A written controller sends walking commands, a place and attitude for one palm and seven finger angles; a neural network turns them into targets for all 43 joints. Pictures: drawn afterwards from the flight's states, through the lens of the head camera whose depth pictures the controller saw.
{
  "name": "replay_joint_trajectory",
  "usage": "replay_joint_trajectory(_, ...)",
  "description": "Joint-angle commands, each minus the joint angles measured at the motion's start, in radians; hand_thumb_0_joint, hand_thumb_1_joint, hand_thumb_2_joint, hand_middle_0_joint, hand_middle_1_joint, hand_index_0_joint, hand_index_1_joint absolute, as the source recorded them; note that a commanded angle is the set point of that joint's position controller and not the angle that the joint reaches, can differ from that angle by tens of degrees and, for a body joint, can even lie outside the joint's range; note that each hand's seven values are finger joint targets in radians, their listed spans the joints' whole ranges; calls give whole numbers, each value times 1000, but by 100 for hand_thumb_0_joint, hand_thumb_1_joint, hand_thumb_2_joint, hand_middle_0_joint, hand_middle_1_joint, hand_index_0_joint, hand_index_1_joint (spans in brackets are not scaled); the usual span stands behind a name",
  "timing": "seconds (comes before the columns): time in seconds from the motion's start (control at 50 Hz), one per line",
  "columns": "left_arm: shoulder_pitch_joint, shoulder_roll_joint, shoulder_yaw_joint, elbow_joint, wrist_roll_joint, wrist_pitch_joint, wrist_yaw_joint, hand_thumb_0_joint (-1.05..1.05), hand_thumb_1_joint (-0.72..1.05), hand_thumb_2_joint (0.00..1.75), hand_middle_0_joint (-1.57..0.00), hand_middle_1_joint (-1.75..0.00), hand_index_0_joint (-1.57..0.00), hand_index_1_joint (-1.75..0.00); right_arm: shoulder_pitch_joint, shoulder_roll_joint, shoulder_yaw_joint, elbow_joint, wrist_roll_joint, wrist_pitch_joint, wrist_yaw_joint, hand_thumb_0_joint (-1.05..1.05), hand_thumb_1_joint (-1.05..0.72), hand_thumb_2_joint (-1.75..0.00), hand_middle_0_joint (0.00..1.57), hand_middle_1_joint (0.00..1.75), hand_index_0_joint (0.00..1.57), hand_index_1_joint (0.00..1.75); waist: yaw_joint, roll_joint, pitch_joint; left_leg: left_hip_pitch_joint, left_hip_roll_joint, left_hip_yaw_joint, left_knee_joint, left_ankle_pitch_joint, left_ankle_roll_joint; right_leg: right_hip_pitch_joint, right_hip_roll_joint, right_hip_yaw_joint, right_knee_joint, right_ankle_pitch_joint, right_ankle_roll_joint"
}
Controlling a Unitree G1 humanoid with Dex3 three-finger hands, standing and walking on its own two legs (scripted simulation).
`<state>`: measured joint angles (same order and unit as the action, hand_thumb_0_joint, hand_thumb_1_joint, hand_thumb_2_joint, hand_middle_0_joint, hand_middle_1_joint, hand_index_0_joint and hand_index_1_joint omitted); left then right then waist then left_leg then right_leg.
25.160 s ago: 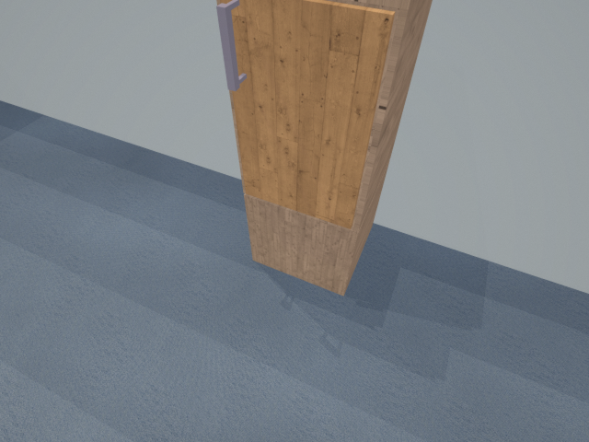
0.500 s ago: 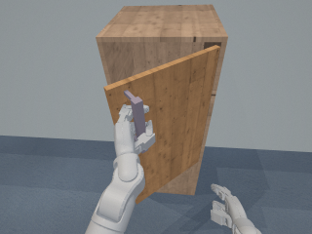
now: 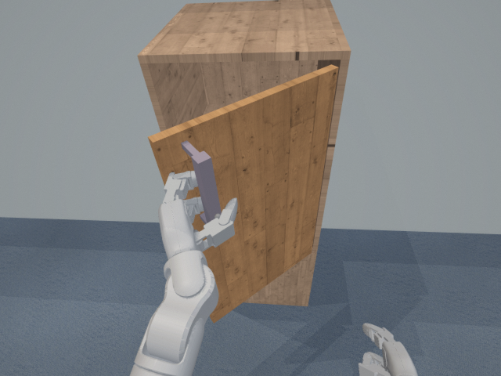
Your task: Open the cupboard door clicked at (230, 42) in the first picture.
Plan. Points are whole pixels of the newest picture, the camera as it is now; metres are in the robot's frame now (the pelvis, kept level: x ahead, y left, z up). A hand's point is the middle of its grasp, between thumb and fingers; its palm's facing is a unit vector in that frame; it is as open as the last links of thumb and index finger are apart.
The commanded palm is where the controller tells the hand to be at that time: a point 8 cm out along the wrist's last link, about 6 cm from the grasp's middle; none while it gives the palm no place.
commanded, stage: open thumb and fingers to let go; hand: left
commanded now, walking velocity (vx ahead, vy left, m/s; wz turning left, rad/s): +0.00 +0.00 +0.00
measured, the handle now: (203, 194) +0.35 +0.10 +0.15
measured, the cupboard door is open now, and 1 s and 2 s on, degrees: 41 43 43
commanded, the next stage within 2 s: slide the hand sideways off the handle in 0.52 s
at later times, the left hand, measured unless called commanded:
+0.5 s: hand (210, 214) +0.30 +0.08 +0.15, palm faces +0.26 -0.97 +0.01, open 15.1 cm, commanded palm +0.25 +0.11 +0.14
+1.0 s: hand (219, 242) +0.26 +0.06 +0.15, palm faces -0.11 -0.99 +0.02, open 16.4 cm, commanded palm +0.23 +0.12 +0.14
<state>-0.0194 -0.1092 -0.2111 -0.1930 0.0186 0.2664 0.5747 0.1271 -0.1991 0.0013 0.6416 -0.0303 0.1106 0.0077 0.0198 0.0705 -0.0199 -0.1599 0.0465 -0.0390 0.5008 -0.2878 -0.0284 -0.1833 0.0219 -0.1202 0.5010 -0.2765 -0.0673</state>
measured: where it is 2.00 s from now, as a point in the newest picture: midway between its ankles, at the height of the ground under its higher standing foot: outside the picture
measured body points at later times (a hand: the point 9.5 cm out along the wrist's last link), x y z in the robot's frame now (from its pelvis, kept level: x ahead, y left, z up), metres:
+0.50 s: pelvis -0.01 +0.05 +0.00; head -0.04 +0.05 +0.45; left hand +0.28 +0.13 +0.15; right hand +0.18 -0.13 -0.09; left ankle -0.01 +0.16 -0.74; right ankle +0.00 -0.07 -0.74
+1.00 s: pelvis -0.02 +0.05 +0.00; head -0.06 +0.03 +0.44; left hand +0.26 +0.12 +0.15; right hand +0.16 -0.16 -0.08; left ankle -0.01 +0.16 -0.74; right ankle +0.00 -0.07 -0.74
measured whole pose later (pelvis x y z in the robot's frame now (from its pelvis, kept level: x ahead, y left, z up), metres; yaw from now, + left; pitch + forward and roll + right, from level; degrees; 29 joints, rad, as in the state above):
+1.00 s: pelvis -0.02 +0.05 +0.00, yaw -2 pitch -5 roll +0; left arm -0.02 -0.03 -0.28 -0.19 -0.04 0.23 0.20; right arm 0.16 -0.18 0.05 0.56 0.01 0.10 0.01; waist 0.01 0.04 -0.01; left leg -0.18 0.00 0.01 0.57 -0.31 0.01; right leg -0.21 -0.03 -0.07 0.55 -0.26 -0.01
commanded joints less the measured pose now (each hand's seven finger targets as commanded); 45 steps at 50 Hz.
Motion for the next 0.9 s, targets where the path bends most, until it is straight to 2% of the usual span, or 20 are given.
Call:
replay_joint_trajectory(0.0,-316,-79,-37,-232,24,-87,-15,0,-22,42,-32,-123,-32,-123,-203,-36,-1,-180,7,-76,-11,0,-90,-90,20,30,20,30,4,-189,-152,2,-75,28,14,183,48,70,-88,144,-151,210,70)
replay_joint_trajectory(0.02,-328,-76,-36,-208,24,-87,-13,0,-29,39,-32,-122,-32,-122,-206,-37,-2,-174,8,-81,-14,0,-90,-90,20,30,20,30,2,-204,-123,1,-71,22,12,172,49,48,-85,139,-165,155,65)
replay_joint_trajectory(0.08,-349,-77,-23,-184,20,-86,-6,0,-50,30,-30,-120,-30,-120,-206,-37,-1,-168,6,-91,-19,0,-90,-90,20,30,20,30,10,-184,-136,10,-77,23,10,164,47,47,-84,139,-169,112,60)
replay_joint_trajectory(0.12,-355,-86,-27,-148,27,-77,-2,0,-50,30,-30,-120,-30,-120,-206,-37,-3,-161,6,-90,-17,0,-90,-90,20,30,20,30,14,-175,-130,14,-77,24,3,172,46,41,-75,119,-164,97,51)
replay_joint_trajectory(0.18,-357,-113,-34,-135,30,-65,13,0,-50,30,-27,-105,-27,-105,-202,-33,-3,-162,3,-91,-9,0,-90,-90,20,30,20,30,20,-150,-161,26,-75,29,-3,194,43,47,-63,92,-137,124,41)
replay_joint_trajectory(0.28,-394,-159,-61,-103,30,-42,31,0,-50,30,-23,-80,-23,-80,-208,-35,-1,-155,4,-80,6,0,-90,-90,20,30,20,30,17,-136,-151,20,-61,18,-14,207,34,29,-44,56,-102,122,27)
replay_joint_trajectory(0.32,-408,-155,-53,-88,32,-34,41,0,-50,30,-22,-70,-22,-70,-212,-36,0,-149,4,-76,11,0,-90,-90,20,30,20,30,21,-124,-148,13,-56,11,-24,201,29,24,-36,45,-87,114,22)
replay_joint_trajectory(0.42,-405,-212,-94,-82,37,-15,63,0,-50,30,-18,-45,-18,-45,-224,-36,-1,-141,4,-66,36,0,-90,-90,20,30,20,30,25,-104,-154,-7,-39,-2,-30,216,13,12,-22,19,-34,128,11)
replay_joint_trajectory(0.48,-460,-230,-107,-87,37,-2,81,0,-50,30,-15,-30,-15,-30,-231,-36,-2,-134,3,-63,48,0,-90,-90,20,30,20,30,25,-86,-174,-16,-34,-7,-31,222,6,6,-18,10,-2,136,8)
replay_joint_trajectory(0.52,-430,-223,-92,-67,35,10,90,0,-50,30,-15,-30,-15,-30,-238,-37,-3,-131,2,-55,53,0,-90,-90,20,30,20,30,34,-94,-180,-27,-34,-9,-29,223,2,7,-14,7,6,136,7)
replay_joint_trajectory(0.6,-513,-233,-92,-47,31,24,108,0,-50,30,-15,-30,-15,-30,-247,-38,-1,-118,0,-51,57,0,-90,-90,20,30,20,30,25,-122,-183,-43,-36,-7,-20,186,4,-12,-17,13,6,97,10)
replay_joint_trajectory(0.62,-445,-141,-327,-71,127,-34,-140,0,-50,30,-15,-30,-15,-30,-110,-75,-5,-136,5,-21,49,0,-90,-90,20,30,20,30,-85,-192,-125,21,-36,-17,-31,240,35,-41,-14,65,10,187,15)
replay_joint_trajectory(0.64,-522,-57,-242,-159,82,-98,-266,0,-50,30,-15,-30,-15,-30,-117,-67,-10,-183,21,-11,29,0,-90,-90,20,30,20,30,-49,-135,-251,42,-40,-4,-20,262,42,10,-17,60,25,236,10)
replay_joint_trajectory(0.68,-510,8,-209,-152,34,-153,-408,0,-50,30,-15,-30,-15,-30,-125,-63,4,-221,27,-10,0,0,-90,-90,20,30,20,30,-37,-123,-294,54,-54,7,-4,278,53,55,-23,56,36,295,8)
replay_joint_trajectory(0.7,-509,0,-207,-162,3,-163,-455,0,-50,30,-15,-30,-15,-30,-138,-58,13,-239,37,-18,-10,0,-90,-90,20,30,20,30,-41,-119,-261,39,-52,8,-7,236,54,40,-25,52,20,255,12)
replay_joint_trajectory(0.74,-496,-44,-210,-174,-45,-167,-484,0,-50,30,-15,-30,-15,-30,-150,-49,25,-261,51,-47,-17,0,-90,-90,20,30,20,30,-41,-73,-182,22,-44,-12,-28,164,49,-8,-19,40,2,154,13)
replay_joint_trajectory(0.78,-448,-57,-166,-165,-93,-144,-465,0,-50,30,-15,-30,-15,-30,-164,-47,32,-263,58,-70,-16,0,-90,-90,20,30,20,30,-25,-60,-139,-9,-46,-22,-46,95,41,-23,-12,27,-9,77,18)
replay_joint_trajectory(0.8,-411,-33,-121,-157,-109,-129,-448,0,-50,30,-15,-30,-15,-30,-168,-50,32,-260,57,-75,-15,0,-90,-90,20,30,20,30,-14,-96,-128,-22,-46,-21,-53,76,39,-17,-10,26,-23,53,20)
replay_joint_trajectory(0.84,-345,0,-74,-196,-111,-113,-415,0,-50,30,-15,-30,-15,-30,-177,-54,31,-268,55,-79,-10,0,-90,-90,20,30,20,30,6,-118,-134,-32,-47,-14,-63,75,38,3,-12,29,-33,36,23)
replay_joint_trajectory(0.88,-333,-1,-82,-234,-85,-105,-386,0,-50,30,-15,-30,-15,-30,-175,-52,29,-275,50,-81,-3,0,-90,-90,20,30,20,30,6,-126,-132,-32,-49,-5,-59,81,40,1,-15,36,-38,34,25)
